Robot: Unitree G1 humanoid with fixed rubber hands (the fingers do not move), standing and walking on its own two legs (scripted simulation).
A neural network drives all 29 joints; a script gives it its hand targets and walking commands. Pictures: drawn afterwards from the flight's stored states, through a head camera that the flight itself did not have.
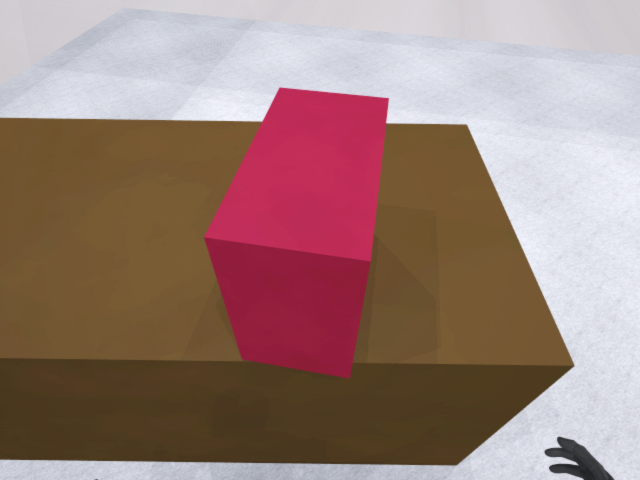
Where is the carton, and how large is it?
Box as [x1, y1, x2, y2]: [204, 88, 388, 378]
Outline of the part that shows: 279,88 204,238 239,351 243,359 349,378 370,262 388,98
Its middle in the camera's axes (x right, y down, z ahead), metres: -0.01 -0.01 +0.59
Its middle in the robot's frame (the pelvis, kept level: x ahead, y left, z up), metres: +0.47 +0.02 +0.04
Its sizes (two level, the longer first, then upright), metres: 0.314 0.167 0.281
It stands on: a pedestal, 0.66 m high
